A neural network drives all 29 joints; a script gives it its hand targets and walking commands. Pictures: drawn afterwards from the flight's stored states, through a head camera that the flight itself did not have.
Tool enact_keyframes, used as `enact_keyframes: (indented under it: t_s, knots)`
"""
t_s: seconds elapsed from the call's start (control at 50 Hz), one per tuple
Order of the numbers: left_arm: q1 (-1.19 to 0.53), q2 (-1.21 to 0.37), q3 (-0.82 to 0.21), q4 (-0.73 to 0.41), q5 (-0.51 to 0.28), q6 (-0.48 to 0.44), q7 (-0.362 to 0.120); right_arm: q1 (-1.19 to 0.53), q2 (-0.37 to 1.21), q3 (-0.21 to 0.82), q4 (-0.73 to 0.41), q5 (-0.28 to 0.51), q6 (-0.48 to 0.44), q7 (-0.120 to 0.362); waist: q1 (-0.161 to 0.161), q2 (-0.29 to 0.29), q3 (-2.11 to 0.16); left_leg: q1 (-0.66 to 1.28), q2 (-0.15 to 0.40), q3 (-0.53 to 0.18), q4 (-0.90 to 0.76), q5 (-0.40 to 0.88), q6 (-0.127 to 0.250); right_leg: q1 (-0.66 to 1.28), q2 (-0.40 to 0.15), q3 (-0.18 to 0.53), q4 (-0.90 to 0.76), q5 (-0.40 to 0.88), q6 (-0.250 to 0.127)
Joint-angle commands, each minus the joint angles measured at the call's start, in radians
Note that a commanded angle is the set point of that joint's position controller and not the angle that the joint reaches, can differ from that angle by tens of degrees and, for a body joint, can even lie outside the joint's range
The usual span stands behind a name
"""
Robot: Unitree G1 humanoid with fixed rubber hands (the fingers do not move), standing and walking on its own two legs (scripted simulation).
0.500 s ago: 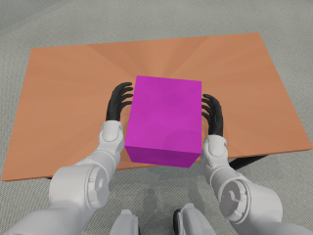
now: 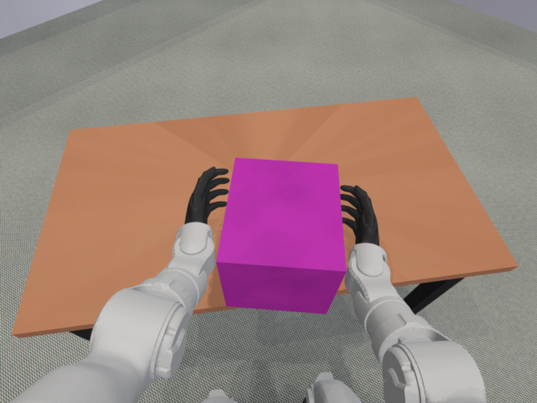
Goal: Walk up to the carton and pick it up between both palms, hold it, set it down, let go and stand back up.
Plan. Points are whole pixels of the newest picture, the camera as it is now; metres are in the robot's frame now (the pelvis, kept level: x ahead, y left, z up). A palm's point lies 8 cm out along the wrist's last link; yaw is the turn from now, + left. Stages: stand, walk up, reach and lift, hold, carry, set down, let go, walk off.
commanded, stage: reach and lift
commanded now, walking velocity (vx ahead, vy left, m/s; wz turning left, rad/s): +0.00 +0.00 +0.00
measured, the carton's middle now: (281, 236) +0.39 -0.05 -0.04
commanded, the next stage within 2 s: none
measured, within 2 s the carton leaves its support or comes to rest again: neither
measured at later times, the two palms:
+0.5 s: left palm (172, 177) +0.40 +0.10 +0.13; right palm (375, 196) +0.36 -0.16 +0.11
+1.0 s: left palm (165, 163) +0.39 +0.10 +0.16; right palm (382, 174) +0.37 -0.17 +0.14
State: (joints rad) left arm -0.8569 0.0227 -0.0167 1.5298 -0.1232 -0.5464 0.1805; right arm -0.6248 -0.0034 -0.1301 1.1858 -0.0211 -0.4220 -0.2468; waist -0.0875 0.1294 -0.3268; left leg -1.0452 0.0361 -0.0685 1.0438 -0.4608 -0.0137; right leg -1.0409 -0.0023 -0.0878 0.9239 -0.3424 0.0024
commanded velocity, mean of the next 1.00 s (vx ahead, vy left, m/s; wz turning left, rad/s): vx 0.00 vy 0.00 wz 0.00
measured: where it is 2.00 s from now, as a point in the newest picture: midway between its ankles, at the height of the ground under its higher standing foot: outside the picture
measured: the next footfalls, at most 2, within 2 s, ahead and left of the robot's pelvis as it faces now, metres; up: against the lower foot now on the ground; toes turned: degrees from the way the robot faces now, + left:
none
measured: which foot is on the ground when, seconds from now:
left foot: down 0.00-1.00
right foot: down 0.00-1.00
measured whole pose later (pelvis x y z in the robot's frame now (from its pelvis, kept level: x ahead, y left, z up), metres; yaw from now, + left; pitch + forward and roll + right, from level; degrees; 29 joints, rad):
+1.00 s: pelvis +0.01 +0.00 +0.07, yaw +0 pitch +9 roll -2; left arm -0.62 -0.01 0.03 0.85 -0.07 0.04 0.23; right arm -0.54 -0.08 0.03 0.71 0.18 0.14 -0.25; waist -0.05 0.11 -0.21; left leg -0.45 0.03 -0.02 0.60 -0.30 0.00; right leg -0.46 0.00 -0.05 0.48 -0.17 0.01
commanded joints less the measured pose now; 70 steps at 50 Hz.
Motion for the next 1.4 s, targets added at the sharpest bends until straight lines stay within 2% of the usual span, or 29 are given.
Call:
enact_keyframes:
  t_s: [0.0,0.06,0.12,0.2,0.22,0.24,0.26,0.3,0.34,0.36,0.44,0.48,0.54,0.6,0.66,0.7,0.74,0.78,0.82,0.9,0.92,0.96,1.02,1.06,1.1,1.16,1.18,1.28,1.38]
  knots:
    - [-0.692,-0.873,-0.269,-0.356,0.109,-0.019,-0.140,-0.840,0.920,0.430,-0.387,-0.044,0.067,0.160,-0.070,-0.024,-0.705,0.370,-0.095,-0.020,-0.126,0.380,-0.015,0.535,0.087,0.055,-0.097,0.384,0.006]
    - [-0.672,-0.863,-0.279,-0.410,0.093,0.037,-0.139,-0.815,0.912,0.488,-0.450,0.016,0.165,0.151,-0.054,-0.044,-0.609,0.410,-0.094,-0.028,-0.165,0.378,-0.008,0.592,0.082,0.073,-0.131,0.348,0.000]
    - [-0.688,-0.824,-0.248,-0.426,0.093,0.105,-0.151,-0.802,0.907,0.454,-0.430,0.030,0.254,0.139,-0.070,-0.080,-0.456,0.420,-0.092,-0.023,-0.263,0.280,0.005,0.617,0.067,0.081,-0.209,0.251,0.002]
    - [-0.676,-0.838,-0.234,-0.420,0.080,0.143,-0.156,-0.826,0.899,0.439,-0.457,0.060,0.303,0.142,-0.063,-0.064,-0.428,0.480,-0.080,-0.038,-0.303,0.336,-0.013,0.634,0.068,0.077,-0.254,0.306,-0.011]
    - [-0.674,-0.838,-0.226,-0.430,0.086,0.151,-0.156,-0.799,0.899,0.429,-0.434,0.063,0.320,0.140,-0.078,-0.067,-0.400,0.512,-0.077,-0.043,-0.316,0.353,-0.018,0.651,0.072,0.076,-0.269,0.324,-0.011]
    - [-0.652,-0.821,-0.191,-0.402,0.104,0.163,-0.162,-0.782,0.889,0.418,-0.405,0.058,0.339,0.141,-0.069,-0.079,-0.339,0.513,-0.075,-0.037,-0.336,0.334,-0.011,0.654,0.067,0.080,-0.292,0.309,-0.014]
    - [-0.649,-0.796,-0.141,-0.364,0.125,0.173,-0.169,-0.761,0.871,0.372,-0.356,0.037,0.357,0.143,-0.075,-0.099,-0.276,0.494,-0.073,-0.035,-0.375,0.255,-0.001,0.657,0.060,0.077,-0.311,0.254,-0.012]
    - [-0.665,-0.771,-0.094,-0.331,0.142,0.169,-0.178,-0.796,0.874,0.330,-0.354,0.012,0.346,0.153,-0.047,-0.094,-0.300,0.465,-0.074,-0.021,-0.414,0.217,0.011,0.686,0.047,0.078,-0.328,0.242,-0.009]
    - [-0.696,-0.792,-0.110,-0.348,0.134,0.160,-0.174,-0.823,0.892,0.333,-0.368,0.013,0.332,0.163,-0.046,-0.065,-0.359,0.505,-0.065,-0.019,-0.409,0.284,-0.005,0.706,0.050,0.077,-0.333,0.303,-0.020]
    - [-0.699,-0.794,-0.110,-0.342,0.129,0.156,-0.171,-0.828,0.890,0.326,-0.363,0.008,0.333,0.165,-0.059,-0.077,-0.362,0.509,-0.064,-0.022,-0.410,0.277,-0.002,0.716,0.054,0.077,-0.337,0.301,-0.020]
    - [-0.701,-0.772,-0.074,-0.340,0.139,0.171,-0.173,-0.829,0.860,0.276,-0.361,-0.024,0.347,0.176,-0.048,-0.089,-0.306,0.501,-0.054,-0.018,-0.470,0.182,0.011,0.735,0.049,0.073,-0.364,0.247,-0.023]
    - [-0.732,-0.808,-0.123,-0.395,0.115,0.171,-0.158,-0.854,0.872,0.290,-0.399,-0.015,0.340,0.185,-0.052,-0.070,-0.386,0.555,-0.044,-0.027,-0.460,0.263,-0.009,0.728,0.064,0.061,-0.360,0.300,-0.033]
    - [-0.741,-0.830,-0.153,-0.387,0.099,0.174,-0.143,-0.881,0.871,0.316,-0.429,-0.006,0.339,0.188,-0.048,-0.057,-0.414,0.556,-0.050,-0.027,-0.443,0.243,-0.013,0.707,0.061,0.069,-0.365,0.274,-0.038]
    - [-0.734,-0.808,-0.131,-0.456,0.124,0.199,-0.136,-0.813,0.862,0.316,-0.366,0.002,0.373,0.183,-0.048,-0.051,-0.352,0.571,-0.047,-0.024,-0.475,0.225,-0.008,0.746,0.060,0.073,-0.369,0.270,-0.033]
    - [-0.727,-0.858,-0.219,-0.562,0.085,0.217,-0.111,-0.846,0.885,0.414,-0.480,0.075,0.365,0.185,-0.018,-0.017,-0.496,0.638,-0.051,-0.034,-0.441,0.354,-0.030,0.751,0.072,0.071,-0.362,0.346,-0.038]
    - [-0.685,-0.872,-0.271,-0.638,0.055,0.233,-0.097,-0.835,0.893,0.487,-0.575,0.116,0.379,0.174,-0.014,-0.039,-0.530,0.657,-0.059,-0.038,-0.416,0.437,-0.034,0.782,0.078,0.086,-0.361,0.428,-0.033]
    - [-0.618,-0.848,-0.259,-0.703,0.072,0.282,-0.096,-0.735,0.869,0.516,-0.556,0.142,0.435,0.159,-0.020,-0.088,-0.412,0.652,-0.065,-0.042,-0.451,0.402,-0.021,0.822,0.079,0.094,-0.378,0.410,-0.022]
    - [-0.550,-0.817,-0.224,-0.733,0.112,0.363,-0.104,-0.710,0.837,0.524,-0.555,0.167,0.475,0.150,0.006,-0.123,-0.294,0.652,-0.068,-0.034,-0.497,0.366,-0.002,0.828,0.076,0.096,-0.413,0.370,-0.014]
    - [-0.541,-0.820,-0.237,-0.768,0.110,0.429,-0.114,-0.764,0.827,0.530,-0.636,0.186,0.489,0.144,0.024,-0.127,-0.318,0.671,-0.066,-0.030,-0.524,0.351,0.003,0.829,0.076,0.095,-0.439,0.354,-0.010]
    - [-0.562,-0.895,-0.377,-0.990,0.054,0.486,-0.094,-0.788,0.850,0.612,-0.816,0.255,0.514,0.127,-0.002,-0.097,-0.452,0.814,-0.065,-0.050,-0.491,0.586,-0.042,0.884,0.098,0.098,-0.457,0.562,-0.009]
    - [-0.561,-0.901,-0.394,-1.021,0.053,0.508,-0.088,-0.784,0.841,0.621,-0.836,0.269,0.529,0.126,-0.003,-0.089,-0.436,0.825,-0.066,-0.054,-0.502,0.577,-0.046,0.879,0.099,0.095,-0.467,0.546,-0.009]
    - [-0.484,-0.854,-0.360,-1.026,0.077,0.562,-0.099,-0.736,0.832,0.627,-0.869,0.259,0.565,0.115,0.005,-0.158,-0.371,0.790,-0.079,-0.040,-0.533,0.516,-0.018,0.938,0.089,0.104,-0.482,0.574,0.010]
    - [-0.481,-0.799,-0.282,-1.000,0.115,0.615,-0.144,-0.754,0.828,0.561,-0.846,0.212,0.587,0.112,0.027,-0.199,-0.277,0.721,-0.087,-0.016,-0.609,0.363,0.015,0.989,0.062,0.111,-0.509,0.521,0.029]
    - [-0.415,-0.804,-0.261,-0.964,0.153,0.650,-0.159,-0.732,0.810,0.547,-0.828,0.217,0.589,0.115,0.028,-0.175,-0.226,0.748,-0.085,-0.013,-0.627,0.372,0.010,1.026,0.062,0.112,-0.524,0.555,0.024]
    - [-0.420,-0.804,-0.270,-1.009,0.153,0.671,-0.173,-0.733,0.800,0.550,-0.848,0.220,0.591,0.106,0.021,-0.156,-0.245,0.771,-0.088,-0.007,-0.632,0.417,-0.002,1.073,0.059,0.109,-0.528,0.631,0.030]
    - [-0.415,-0.766,-0.207,-0.982,0.192,0.703,-0.198,-0.723,0.781,0.498,-0.782,0.187,0.593,0.106,0.025,-0.173,-0.166,0.754,-0.094,0.010,-0.677,0.325,0.011,1.089,0.044,0.106,-0.554,0.559,0.040]
    - [-0.368,-0.759,-0.169,-0.961,0.220,0.719,-0.208,-0.726,0.771,0.486,-0.779,0.176,0.589,0.109,0.049,-0.183,-0.124,0.758,-0.091,0.018,-0.695,0.314,0.017,1.102,0.046,0.101,-0.563,0.539,0.039]
    - [-0.367,-0.815,-0.248,-1.038,0.223,0.750,-0.220,-0.740,0.735,0.456,-0.808,0.164,0.535,0.116,0.002,-0.092,-0.184,0.886,-0.081,0.021,-0.678,0.436,-0.035,1.101,0.065,0.061,-0.581,0.578,0.028]
    - [-0.333,-0.833,-0.272,-1.069,0.237,0.805,-0.214,-0.776,0.701,0.455,-0.846,0.164,0.516,0.127,0.011,-0.084,-0.136,0.912,-0.077,0.018,-0.683,0.436,-0.037,1.067,0.074,0.039,-0.605,0.493,0.020]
